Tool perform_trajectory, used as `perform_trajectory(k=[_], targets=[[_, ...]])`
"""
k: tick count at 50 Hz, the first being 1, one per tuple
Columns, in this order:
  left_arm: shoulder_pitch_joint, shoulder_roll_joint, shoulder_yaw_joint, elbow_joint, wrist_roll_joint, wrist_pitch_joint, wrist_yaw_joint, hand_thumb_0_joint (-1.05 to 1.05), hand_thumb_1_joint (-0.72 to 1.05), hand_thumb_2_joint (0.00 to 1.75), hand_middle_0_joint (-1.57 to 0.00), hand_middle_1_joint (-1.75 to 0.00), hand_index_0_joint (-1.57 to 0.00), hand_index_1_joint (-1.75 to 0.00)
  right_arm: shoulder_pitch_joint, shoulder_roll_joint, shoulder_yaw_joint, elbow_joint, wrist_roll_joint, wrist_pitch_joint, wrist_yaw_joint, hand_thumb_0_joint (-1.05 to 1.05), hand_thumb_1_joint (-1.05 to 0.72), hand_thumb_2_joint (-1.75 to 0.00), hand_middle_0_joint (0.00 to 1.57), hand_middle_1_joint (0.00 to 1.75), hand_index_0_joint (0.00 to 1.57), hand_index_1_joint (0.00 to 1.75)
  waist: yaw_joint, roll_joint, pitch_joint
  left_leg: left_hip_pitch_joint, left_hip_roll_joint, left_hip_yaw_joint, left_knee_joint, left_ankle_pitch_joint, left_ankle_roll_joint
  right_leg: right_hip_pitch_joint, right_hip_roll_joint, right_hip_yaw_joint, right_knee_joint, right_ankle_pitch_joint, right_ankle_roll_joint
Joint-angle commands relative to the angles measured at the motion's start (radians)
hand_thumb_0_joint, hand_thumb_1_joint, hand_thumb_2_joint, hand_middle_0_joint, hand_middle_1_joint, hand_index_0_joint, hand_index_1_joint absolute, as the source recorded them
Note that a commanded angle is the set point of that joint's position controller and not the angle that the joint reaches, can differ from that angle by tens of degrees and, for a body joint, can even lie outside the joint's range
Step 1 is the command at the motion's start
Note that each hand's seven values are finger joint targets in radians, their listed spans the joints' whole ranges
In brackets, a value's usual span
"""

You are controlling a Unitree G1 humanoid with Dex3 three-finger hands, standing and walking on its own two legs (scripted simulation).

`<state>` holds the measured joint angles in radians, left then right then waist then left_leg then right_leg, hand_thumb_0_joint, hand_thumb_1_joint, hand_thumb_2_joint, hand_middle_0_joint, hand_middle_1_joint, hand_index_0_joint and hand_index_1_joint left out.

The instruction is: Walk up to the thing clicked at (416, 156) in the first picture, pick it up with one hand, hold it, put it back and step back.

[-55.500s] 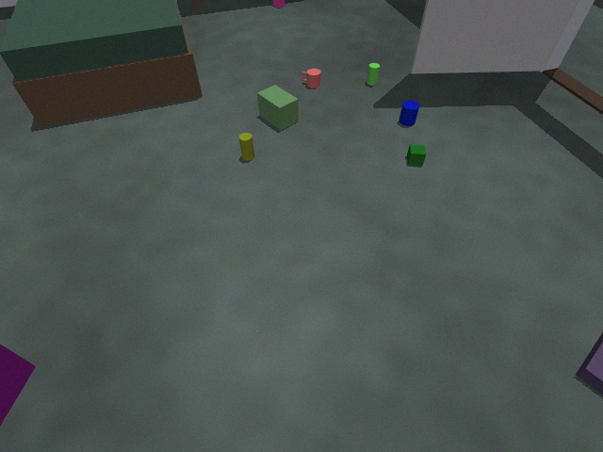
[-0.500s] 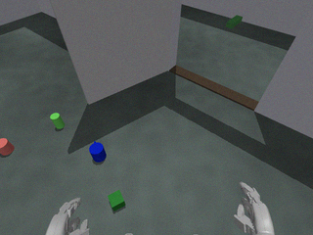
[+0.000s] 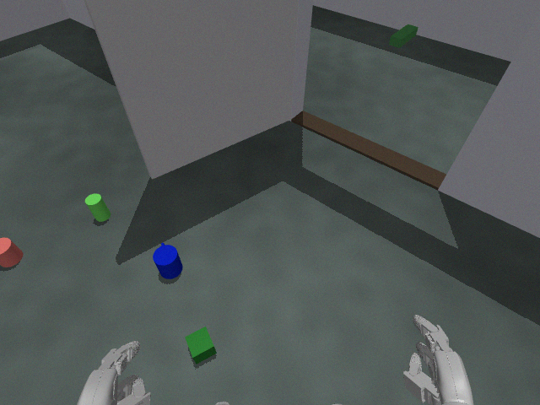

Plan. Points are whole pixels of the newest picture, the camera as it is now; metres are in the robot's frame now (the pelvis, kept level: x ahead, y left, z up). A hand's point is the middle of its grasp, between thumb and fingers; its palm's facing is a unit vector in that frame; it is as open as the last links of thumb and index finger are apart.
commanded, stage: home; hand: left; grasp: from above
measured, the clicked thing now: (201, 345) +0.44 +0.22 -0.68
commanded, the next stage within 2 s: stand in 0.26 s
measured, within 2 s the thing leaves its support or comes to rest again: neither
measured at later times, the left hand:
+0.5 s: hand out of the picture +0.15 +0.21 -0.09, palm faces +0.00 -0.95 -0.32, open 7.4 cm
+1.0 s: hand out of the picture +0.03 +0.24 -0.10, palm faces +0.01 -0.95 -0.32, open 7.4 cm
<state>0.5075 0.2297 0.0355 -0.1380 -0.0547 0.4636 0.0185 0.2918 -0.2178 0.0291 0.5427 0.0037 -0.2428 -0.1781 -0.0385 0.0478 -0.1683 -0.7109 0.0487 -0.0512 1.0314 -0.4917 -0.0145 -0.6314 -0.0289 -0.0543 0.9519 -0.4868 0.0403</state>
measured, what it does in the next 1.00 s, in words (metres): rises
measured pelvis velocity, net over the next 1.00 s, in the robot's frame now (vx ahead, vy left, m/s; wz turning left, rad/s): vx -0.01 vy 0.01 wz -0.03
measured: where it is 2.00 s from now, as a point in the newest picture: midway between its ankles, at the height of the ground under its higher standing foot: outside the picture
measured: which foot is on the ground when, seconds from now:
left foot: down 0.00-1.00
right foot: down 0.00-1.00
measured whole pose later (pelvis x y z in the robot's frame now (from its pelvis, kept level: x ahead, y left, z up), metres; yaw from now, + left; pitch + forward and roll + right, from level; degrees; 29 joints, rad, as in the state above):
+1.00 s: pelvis -0.01 +0.01 +0.06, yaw -2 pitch -5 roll +0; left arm 0.22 0.28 0.04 1.06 0.03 0.03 0.03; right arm 0.18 -0.27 -0.04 1.06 -0.03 0.00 -0.02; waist 0.02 0.00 0.06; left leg -0.17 0.00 0.03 0.49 -0.23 0.01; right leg -0.14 -0.07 0.00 0.47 -0.24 0.06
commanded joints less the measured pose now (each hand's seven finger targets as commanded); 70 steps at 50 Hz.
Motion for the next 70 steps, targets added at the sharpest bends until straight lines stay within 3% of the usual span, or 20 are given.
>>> perform_trajectory(k=[1,10,17,18,19,20,22,24,26,28,32,36,38,41,44,50,55,57,67,70], targets=[[-0.028,0.100,0.054,-0.185,0.007,-0.052,0.007,0.00,0.90,0.90,-0.20,-0.30,-0.20,-0.30,-0.070,-0.129,-0.056,-0.158,0.001,-0.055,-0.017,0.00,-0.90,-0.90,0.20,0.30,0.20,0.30,-0.002,0.008,-0.050,0.114,-0.031,0.005,-0.189,0.198,0.018,0.007,0.048,-0.025,-0.147,0.176,-0.035],[-0.026,0.108,0.066,-0.194,0.005,-0.054,0.008,0.00,0.90,0.90,-0.20,-0.30,-0.20,-0.30,-0.074,-0.127,-0.056,-0.160,0.001,-0.052,-0.016,0.00,-0.90,-0.90,0.20,0.30,0.20,0.30,0.005,0.003,-0.051,0.108,-0.033,0.006,-0.185,0.198,0.019,0.011,0.048,-0.025,-0.149,0.178,-0.033],[-0.027,0.102,0.054,-0.195,0.005,-0.051,0.007,0.00,0.90,0.90,-0.20,-0.30,-0.20,-0.30,-0.067,-0.129,-0.056,-0.164,0.002,-0.051,-0.016,0.00,-0.90,-0.90,0.20,0.30,0.20,0.30,-0.007,0.000,-0.071,0.122,-0.035,0.013,-0.175,0.224,0.021,0.014,0.048,-0.021,-0.149,0.204,-0.033],[-0.312,0.190,0.053,0.156,0.114,-0.266,0.048,0.00,0.90,0.90,-0.20,-0.30,-0.20,-0.30,-0.133,-0.235,-0.091,0.086,-0.124,0.063,0.044,0.00,-0.90,-0.90,0.20,0.30,0.20,0.30,0.073,-0.070,0.172,0.134,0.008,-0.007,-0.246,0.367,0.065,0.163,-0.029,0.067,-0.195,0.206,-0.096],[-0.216,0.202,0.073,0.320,0.120,-0.332,0.043,0.00,0.90,0.90,-0.20,-0.30,-0.20,-0.30,-0.143,-0.239,-0.107,0.082,-0.122,0.103,0.076,0.00,-0.90,-0.90,0.20,0.30,0.20,0.30,0.073,-0.092,0.101,0.202,0.007,0.008,-0.259,0.357,0.078,0.185,-0.041,0.117,-0.212,0.202,-0.114],[-0.205,0.220,0.073,0.366,0.122,-0.366,0.036,0.00,0.90,0.90,-0.20,-0.30,-0.20,-0.30,-0.124,-0.260,-0.119,0.059,-0.123,0.125,0.093,0.00,-0.90,-0.90,0.20,0.30,0.20,0.30,0.050,-0.101,0.094,0.219,-0.005,-0.003,-0.240,0.330,0.077,0.161,-0.041,0.138,-0.234,0.210,-0.128],[-0.243,0.227,0.057,0.455,0.126,-0.404,0.028,0.00,0.90,0.90,-0.20,-0.30,-0.20,-0.30,-0.125,-0.243,-0.114,0.105,-0.089,0.138,0.129,0.00,-0.90,-0.90,0.20,0.30,0.20,0.30,0.055,-0.049,0.045,0.277,-0.012,-0.006,-0.283,0.315,0.075,0.246,-0.062,0.141,-0.216,0.270,-0.112],[-0.264,0.211,0.056,0.543,0.108,-0.411,0.021,0.00,0.90,0.90,-0.20,-0.30,-0.20,-0.30,-0.148,-0.224,-0.114,0.134,-0.060,0.147,0.154,0.00,-0.90,-0.90,0.20,0.30,0.20,0.30,0.070,-0.069,0.051,0.321,-0.017,-0.006,-0.311,0.283,0.071,0.234,-0.058,0.122,-0.254,0.218,-0.095],[-0.290,0.220,0.056,0.634,0.105,-0.431,0.025,0.00,0.90,0.90,-0.20,-0.30,-0.20,-0.30,-0.148,-0.209,-0.121,0.174,-0.050,0.159,0.165,0.00,-0.90,-0.90,0.20,0.30,0.20,0.30,0.063,-0.111,0.042,0.349,-0.020,0.006,-0.311,0.303,0.068,0.271,-0.078,0.141,-0.303,0.275,-0.092],[-0.336,0.220,0.057,0.702,0.104,-0.447,0.024,0.00,0.90,0.90,-0.20,-0.30,-0.20,-0.30,-0.142,-0.213,-0.120,0.211,-0.058,0.172,0.165,0.00,-0.90,-0.90,0.20,0.30,0.20,0.30,0.048,-0.093,0.077,0.387,-0.013,0.000,-0.359,0.267,0.070,0.248,-0.076,0.138,-0.329,0.244,-0.082],[-0.312,0.197,0.053,0.841,0.095,-0.461,0.025,0.00,0.90,0.90,-0.20,-0.30,-0.20,-0.30,-0.156,-0.236,-0.124,0.267,-0.060,0.185,0.158,0.00,-0.90,-0.90,0.20,0.30,0.20,0.30,0.067,0.038,0.103,0.428,0.055,-0.090,-0.502,0.293,0.086,0.312,-0.040,0.073,-0.325,0.262,-0.049],[-0.310,0.216,0.053,0.951,0.093,-0.475,0.025,0.00,0.90,0.90,-0.20,-0.30,-0.20,-0.30,-0.141,-0.238,-0.121,0.326,-0.049,0.195,0.147,0.00,-0.90,-0.90,0.20,0.30,0.20,0.30,0.056,-0.032,0.108,0.488,0.033,-0.037,-0.513,0.431,0.060,0.396,-0.065,0.099,-0.412,0.415,-0.059],[-0.311,0.221,0.051,0.994,0.090,-0.478,0.027,0.00,0.90,0.90,-0.20,-0.30,-0.20,-0.30,-0.133,-0.239,-0.118,0.358,-0.044,0.203,0.143,0.00,-0.90,-0.90,0.20,0.30,0.20,0.30,0.053,-0.049,0.125,0.506,0.025,-0.019,-0.529,0.437,0.054,0.428,-0.079,0.109,-0.456,0.456,-0.061],[-0.312,0.217,0.043,1.051,0.086,-0.472,0.028,0.00,0.90,0.90,-0.20,-0.30,-0.20,-0.30,-0.141,-0.248,-0.115,0.396,-0.042,0.209,0.140,0.00,-0.90,-0.90,0.20,0.30,0.20,0.30,0.055,-0.027,0.172,0.531,0.039,-0.032,-0.601,0.365,0.052,0.423,-0.070,0.103,-0.505,0.386,-0.055],[-0.339,0.230,0.042,1.090,0.087,-0.473,0.028,0.00,0.90,0.90,-0.20,-0.30,-0.20,-0.30,-0.129,-0.246,-0.112,0.430,-0.037,0.213,0.140,0.00,-0.90,-0.90,0.20,0.30,0.20,0.30,0.043,-0.038,0.184,0.540,0.042,-0.027,-0.642,0.362,0.044,0.455,-0.075,0.106,-0.540,0.368,-0.053],[-0.328,0.224,0.035,1.156,0.088,-0.468,0.020,0.00,0.90,0.90,-0.20,-0.30,-0.20,-0.30,-0.156,-0.262,-0.113,0.467,-0.037,0.220,0.145,0.00,-0.90,-0.90,0.20,0.30,0.20,0.30,0.052,-0.002,0.245,0.495,0.058,-0.059,-0.765,0.150,0.041,0.475,-0.064,0.097,-0.580,0.277,-0.045],[-0.322,0.235,0.034,1.183,0.094,-0.474,0.017,0.00,0.90,0.90,-0.20,-0.30,-0.20,-0.30,-0.167,-0.264,-0.114,0.484,-0.034,0.224,0.152,0.00,-0.90,-0.90,0.20,0.30,0.20,0.30,0.053,-0.035,0.257,0.506,0.052,-0.053,-0.768,0.124,0.036,0.453,-0.064,0.101,-0.618,0.227,-0.042],[-0.317,0.229,0.031,1.193,0.093,-0.478,0.018,0.00,0.90,0.90,-0.20,-0.30,-0.20,-0.30,-0.180,-0.258,-0.114,0.485,-0.033,0.224,0.155,0.00,-0.90,-0.90,0.20,0.30,0.20,0.30,0.053,-0.055,0.245,0.539,0.050,-0.039,-0.742,0.170,0.035,0.439,-0.073,0.110,-0.635,0.221,-0.045],[-0.357,0.263,0.031,1.201,0.086,-0.483,0.015,0.00,0.90,0.90,-0.20,-0.30,-0.20,-0.30,-0.158,-0.252,-0.100,0.512,-0.029,0.230,0.164,0.00,-0.90,-0.90,0.20,0.30,0.20,0.30,0.036,-0.081,0.253,0.558,0.043,-0.014,-0.718,0.199,0.035,0.403,-0.087,0.149,-0.684,0.158,-0.048],[-0.359,0.268,0.031,1.202,0.086,-0.481,0.014,0.00,0.90,0.90,-0.20,-0.30,-0.20,-0.30,-0.155,-0.264,-0.099,0.517,-0.029,0.232,0.164,0.00,-0.90,-0.90,0.20,0.30,0.20,0.30,0.036,-0.069,0.272,0.537,0.045,-0.019,-0.728,0.150,0.034,0.391,-0.080,0.150,-0.692,0.124,-0.046]])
